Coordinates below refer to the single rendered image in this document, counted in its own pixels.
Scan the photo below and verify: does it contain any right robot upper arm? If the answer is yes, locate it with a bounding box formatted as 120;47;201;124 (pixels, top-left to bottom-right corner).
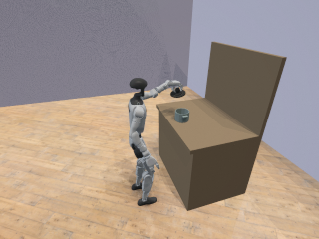
129;106;145;139

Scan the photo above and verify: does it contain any left robot upper arm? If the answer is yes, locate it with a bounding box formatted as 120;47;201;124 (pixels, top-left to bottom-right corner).
140;89;158;100

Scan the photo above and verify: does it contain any left robot forearm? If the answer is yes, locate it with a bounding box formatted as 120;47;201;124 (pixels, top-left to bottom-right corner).
154;80;174;93

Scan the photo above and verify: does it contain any pot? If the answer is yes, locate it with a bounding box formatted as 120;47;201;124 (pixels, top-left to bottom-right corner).
174;108;190;123

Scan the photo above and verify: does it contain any right robot forearm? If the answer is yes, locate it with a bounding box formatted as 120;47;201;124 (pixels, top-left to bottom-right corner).
131;132;151;159

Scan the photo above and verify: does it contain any humanoid robot torso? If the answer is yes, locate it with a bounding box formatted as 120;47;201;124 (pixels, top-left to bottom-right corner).
128;100;147;150

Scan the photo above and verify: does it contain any table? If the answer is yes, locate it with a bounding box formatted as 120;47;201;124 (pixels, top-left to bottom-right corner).
156;41;287;211

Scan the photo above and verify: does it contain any robot right shin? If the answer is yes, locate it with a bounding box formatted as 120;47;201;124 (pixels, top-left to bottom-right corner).
142;174;154;202

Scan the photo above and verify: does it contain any robot left hand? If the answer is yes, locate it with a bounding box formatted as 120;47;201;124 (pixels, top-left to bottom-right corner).
171;80;184;92

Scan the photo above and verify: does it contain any lid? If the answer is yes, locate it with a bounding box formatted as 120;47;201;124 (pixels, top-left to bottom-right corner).
170;90;186;98

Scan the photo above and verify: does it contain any robot right hand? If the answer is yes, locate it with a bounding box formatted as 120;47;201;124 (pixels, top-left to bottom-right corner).
146;156;160;173

